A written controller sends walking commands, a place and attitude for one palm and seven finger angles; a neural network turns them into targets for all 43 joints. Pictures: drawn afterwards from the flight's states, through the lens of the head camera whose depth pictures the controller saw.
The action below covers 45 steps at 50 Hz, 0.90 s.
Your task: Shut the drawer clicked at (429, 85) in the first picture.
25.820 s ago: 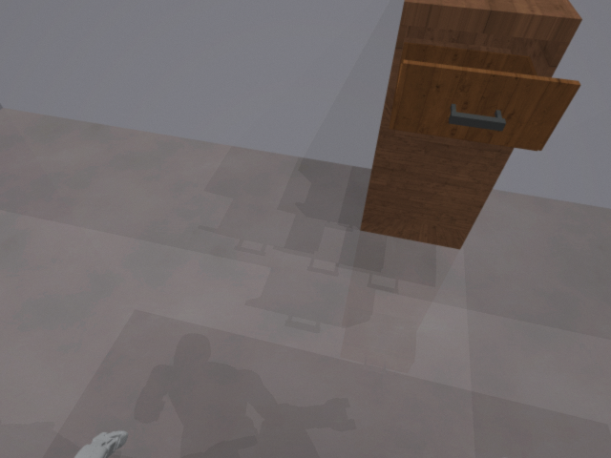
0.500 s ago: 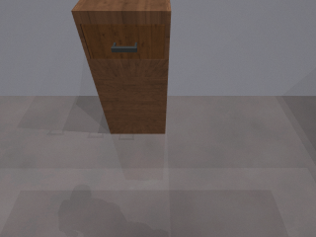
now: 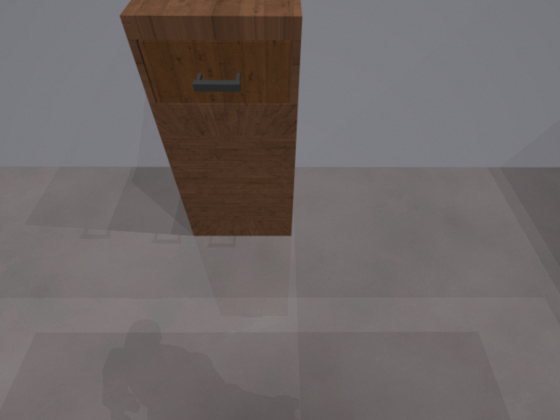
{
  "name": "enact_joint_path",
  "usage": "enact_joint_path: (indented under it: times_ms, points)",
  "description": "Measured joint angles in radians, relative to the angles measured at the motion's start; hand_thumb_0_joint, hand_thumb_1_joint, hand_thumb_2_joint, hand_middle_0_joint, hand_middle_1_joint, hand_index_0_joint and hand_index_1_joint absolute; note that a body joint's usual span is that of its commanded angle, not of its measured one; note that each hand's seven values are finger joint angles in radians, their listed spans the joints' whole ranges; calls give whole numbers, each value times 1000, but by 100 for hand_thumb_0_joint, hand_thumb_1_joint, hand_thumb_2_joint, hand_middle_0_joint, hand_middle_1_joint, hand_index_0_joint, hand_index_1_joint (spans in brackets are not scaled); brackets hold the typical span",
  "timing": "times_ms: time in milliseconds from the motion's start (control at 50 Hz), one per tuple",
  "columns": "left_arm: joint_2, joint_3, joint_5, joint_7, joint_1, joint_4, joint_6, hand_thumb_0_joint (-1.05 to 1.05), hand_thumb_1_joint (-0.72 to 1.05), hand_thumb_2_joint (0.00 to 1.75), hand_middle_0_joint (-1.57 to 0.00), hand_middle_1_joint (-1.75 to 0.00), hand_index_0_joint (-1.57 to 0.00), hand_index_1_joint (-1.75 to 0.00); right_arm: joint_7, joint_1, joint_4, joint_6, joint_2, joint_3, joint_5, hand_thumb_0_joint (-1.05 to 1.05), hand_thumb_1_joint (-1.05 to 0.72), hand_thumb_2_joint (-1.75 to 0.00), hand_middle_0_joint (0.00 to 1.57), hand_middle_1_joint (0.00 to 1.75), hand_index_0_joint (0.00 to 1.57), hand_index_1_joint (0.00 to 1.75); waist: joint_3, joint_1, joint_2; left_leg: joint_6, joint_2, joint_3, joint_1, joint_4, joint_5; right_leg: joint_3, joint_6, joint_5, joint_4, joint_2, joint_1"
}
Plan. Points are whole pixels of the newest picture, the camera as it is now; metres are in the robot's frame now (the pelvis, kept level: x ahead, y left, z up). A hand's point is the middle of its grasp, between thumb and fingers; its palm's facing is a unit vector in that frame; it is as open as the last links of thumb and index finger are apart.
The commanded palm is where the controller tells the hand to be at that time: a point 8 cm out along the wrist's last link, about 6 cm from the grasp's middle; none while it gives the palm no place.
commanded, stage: look to check the result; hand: left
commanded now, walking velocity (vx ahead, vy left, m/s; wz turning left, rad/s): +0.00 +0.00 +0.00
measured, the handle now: (218, 81) +0.90 +0.22 -0.01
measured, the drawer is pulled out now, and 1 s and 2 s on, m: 0.00 0.00 0.00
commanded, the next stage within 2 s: stand and wait in 0.20 s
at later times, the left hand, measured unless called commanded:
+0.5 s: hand out of the picture +0.05 +0.22 -0.17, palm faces -0.01 -0.96 -0.27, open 7.3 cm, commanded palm none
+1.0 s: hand out of the picture +0.06 +0.24 -0.16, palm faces -0.01 -0.95 -0.30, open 7.3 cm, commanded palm none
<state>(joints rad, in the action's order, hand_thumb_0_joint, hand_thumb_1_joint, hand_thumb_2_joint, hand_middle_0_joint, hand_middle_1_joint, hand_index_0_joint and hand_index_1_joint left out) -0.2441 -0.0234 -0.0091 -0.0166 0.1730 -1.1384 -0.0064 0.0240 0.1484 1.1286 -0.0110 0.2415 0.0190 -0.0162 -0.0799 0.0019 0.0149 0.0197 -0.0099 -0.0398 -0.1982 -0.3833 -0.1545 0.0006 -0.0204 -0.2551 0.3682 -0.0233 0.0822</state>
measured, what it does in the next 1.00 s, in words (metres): stands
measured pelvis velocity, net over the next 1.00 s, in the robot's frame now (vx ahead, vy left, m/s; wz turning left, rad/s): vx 0.00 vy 0.01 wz -0.01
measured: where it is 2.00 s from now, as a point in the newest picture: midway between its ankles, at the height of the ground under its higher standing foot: outside the picture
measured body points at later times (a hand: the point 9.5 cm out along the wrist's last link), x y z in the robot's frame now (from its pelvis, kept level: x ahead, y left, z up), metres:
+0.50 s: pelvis +0.00 +0.01 +0.00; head +0.02 +0.00 +0.45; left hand +0.05 +0.27 -0.15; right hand +0.05 -0.26 -0.15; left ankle +0.03 +0.13 -0.74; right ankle -0.03 -0.11 -0.74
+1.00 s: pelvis +0.00 +0.01 +0.00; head +0.02 +0.00 +0.45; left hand +0.06 +0.29 -0.14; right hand +0.06 -0.27 -0.15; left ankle +0.03 +0.13 -0.74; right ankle -0.03 -0.11 -0.74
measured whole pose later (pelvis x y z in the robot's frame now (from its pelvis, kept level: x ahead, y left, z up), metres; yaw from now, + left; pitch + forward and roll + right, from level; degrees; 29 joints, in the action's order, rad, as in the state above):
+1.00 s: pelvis +0.00 +0.01 +0.00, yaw +0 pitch -2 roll +0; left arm -0.28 -0.02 -0.01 -0.01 0.15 -1.14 -0.01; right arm 0.02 0.13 1.14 0.00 0.28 0.02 -0.01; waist -0.07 0.01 0.01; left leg 0.01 0.00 -0.03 -0.17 -0.34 -0.14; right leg 0.01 -0.01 -0.24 0.33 -0.01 0.06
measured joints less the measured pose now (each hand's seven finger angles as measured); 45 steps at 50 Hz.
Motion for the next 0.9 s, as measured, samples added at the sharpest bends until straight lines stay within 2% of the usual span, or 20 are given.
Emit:
enact_joint_path:
  times_ms: [900]
  points:
    - [-31, 2, -1, 6, -22, 0, -7, 0, 91, 90, -20, -30, -21, -29, -7, -11, 12, 7, 29, -1, 2, 0, -90, -90, 20, 30, 20, 30, 10, 6, -6, -12, 11, 14, 25, 39, 14, 12, 13, 14, -34, 14, -20]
